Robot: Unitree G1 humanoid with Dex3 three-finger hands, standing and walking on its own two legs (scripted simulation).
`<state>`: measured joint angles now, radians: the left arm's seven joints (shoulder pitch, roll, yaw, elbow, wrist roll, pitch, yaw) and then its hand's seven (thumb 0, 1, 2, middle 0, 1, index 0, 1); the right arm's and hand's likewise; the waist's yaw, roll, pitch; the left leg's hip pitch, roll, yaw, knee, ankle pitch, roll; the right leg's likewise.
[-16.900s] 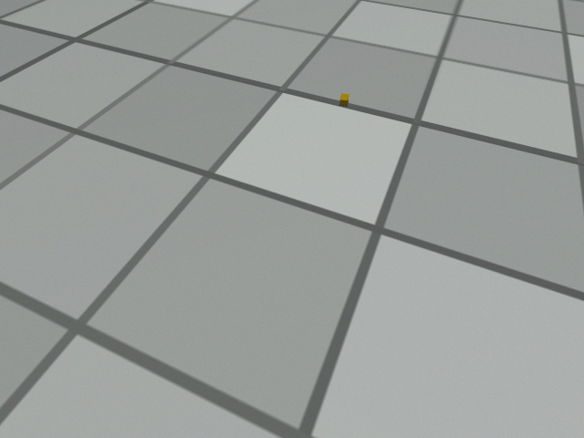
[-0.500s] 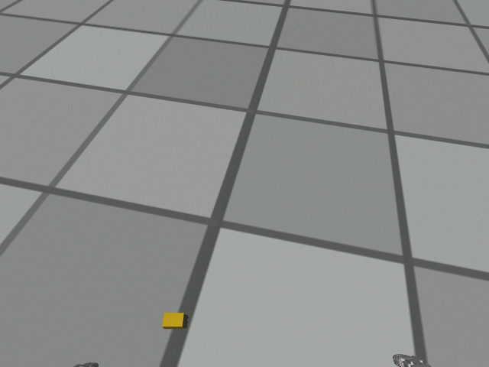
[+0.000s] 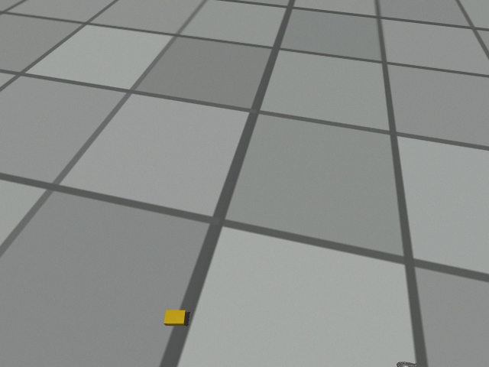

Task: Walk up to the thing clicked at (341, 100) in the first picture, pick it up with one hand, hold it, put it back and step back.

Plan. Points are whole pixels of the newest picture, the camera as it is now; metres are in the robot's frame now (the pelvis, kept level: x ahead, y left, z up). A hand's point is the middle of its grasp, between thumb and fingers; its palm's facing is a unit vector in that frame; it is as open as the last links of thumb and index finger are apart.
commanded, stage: stand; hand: left
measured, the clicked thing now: (175, 317) +0.39 +0.27 -0.76
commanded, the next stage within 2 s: none
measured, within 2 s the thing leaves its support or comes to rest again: neither
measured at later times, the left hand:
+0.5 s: hand out of the picture +0.05 +0.26 -0.16, palm faces -0.02 -0.94 -0.34, open 7.4 cm
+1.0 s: hand out of the picture +0.06 +0.25 -0.16, palm faces -0.02 -0.94 -0.33, open 7.4 cm
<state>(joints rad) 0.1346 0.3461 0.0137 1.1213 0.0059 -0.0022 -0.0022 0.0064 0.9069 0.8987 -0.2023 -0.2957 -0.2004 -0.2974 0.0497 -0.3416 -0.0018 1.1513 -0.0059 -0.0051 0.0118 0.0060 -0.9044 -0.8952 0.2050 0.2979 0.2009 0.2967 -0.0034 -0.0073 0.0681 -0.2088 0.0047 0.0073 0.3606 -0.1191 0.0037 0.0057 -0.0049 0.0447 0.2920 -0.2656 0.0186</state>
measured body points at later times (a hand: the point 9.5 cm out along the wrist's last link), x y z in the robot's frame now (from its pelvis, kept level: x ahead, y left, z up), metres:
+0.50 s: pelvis +0.00 +0.00 +0.00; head +0.02 +0.01 +0.45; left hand +0.05 +0.31 -0.14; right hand +0.07 -0.30 -0.13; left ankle +0.05 +0.12 -0.75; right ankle -0.07 -0.13 -0.75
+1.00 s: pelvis +0.01 +0.00 +0.00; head +0.02 +0.01 +0.45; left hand +0.07 +0.30 -0.14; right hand +0.09 -0.30 -0.13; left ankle +0.05 +0.12 -0.75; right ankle -0.07 -0.13 -0.75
